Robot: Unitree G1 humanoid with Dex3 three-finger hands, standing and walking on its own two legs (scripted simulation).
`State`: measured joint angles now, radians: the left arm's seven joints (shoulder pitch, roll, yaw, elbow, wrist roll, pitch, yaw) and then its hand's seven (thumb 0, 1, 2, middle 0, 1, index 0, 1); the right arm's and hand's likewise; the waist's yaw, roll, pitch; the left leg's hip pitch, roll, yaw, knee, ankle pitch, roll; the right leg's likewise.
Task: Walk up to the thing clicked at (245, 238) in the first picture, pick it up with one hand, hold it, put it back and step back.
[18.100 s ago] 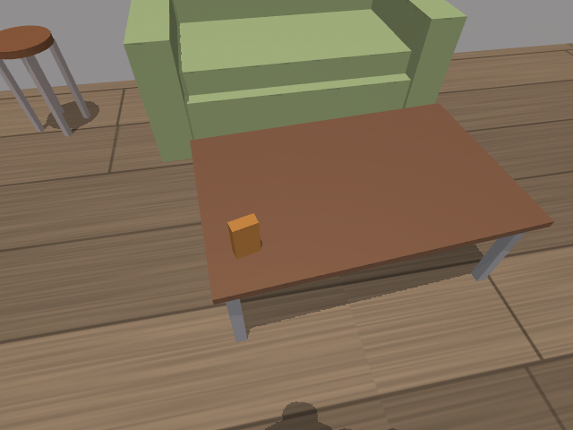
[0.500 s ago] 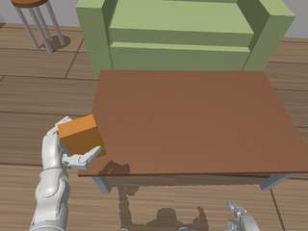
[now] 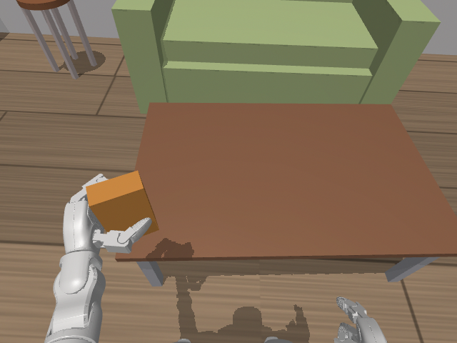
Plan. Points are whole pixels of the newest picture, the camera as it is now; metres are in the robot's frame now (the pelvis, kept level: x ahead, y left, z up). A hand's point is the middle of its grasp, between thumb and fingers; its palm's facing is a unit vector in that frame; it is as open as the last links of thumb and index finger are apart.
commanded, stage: hold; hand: left
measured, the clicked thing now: (126, 210) +0.32 +0.17 +0.06
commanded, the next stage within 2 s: crouch in 0.96 s
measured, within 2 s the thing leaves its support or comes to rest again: neither
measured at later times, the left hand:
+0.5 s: hand (122, 209) +0.33 +0.18 +0.05, palm faces +0.17 -0.99 +0.01, open 8.4 cm
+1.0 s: hand (123, 211) +0.33 +0.18 +0.05, palm faces +0.16 -0.99 +0.01, open 8.4 cm
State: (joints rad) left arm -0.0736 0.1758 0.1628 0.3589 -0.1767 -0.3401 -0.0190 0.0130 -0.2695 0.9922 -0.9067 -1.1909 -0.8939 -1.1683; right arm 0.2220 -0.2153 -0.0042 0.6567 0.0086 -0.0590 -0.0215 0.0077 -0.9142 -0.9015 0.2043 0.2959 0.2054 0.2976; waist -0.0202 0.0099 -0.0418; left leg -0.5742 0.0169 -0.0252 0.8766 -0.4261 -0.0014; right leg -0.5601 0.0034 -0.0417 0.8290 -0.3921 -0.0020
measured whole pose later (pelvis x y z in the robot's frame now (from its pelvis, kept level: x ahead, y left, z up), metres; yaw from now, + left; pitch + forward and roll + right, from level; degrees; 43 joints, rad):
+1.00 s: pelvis +0.00 +0.00 +0.00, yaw +0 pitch +7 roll -1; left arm -0.09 0.18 0.16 0.37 -0.17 -0.34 -0.01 0.01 -0.27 1.00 -0.91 -1.20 -0.89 -1.17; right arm 0.23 -0.21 -0.01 0.66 0.01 -0.05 -0.02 0.01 -0.92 -0.90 0.20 0.30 0.21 0.30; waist -0.02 0.01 -0.04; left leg -0.57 0.02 -0.02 0.87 -0.43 0.00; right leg -0.55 0.00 -0.04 0.83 -0.39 0.00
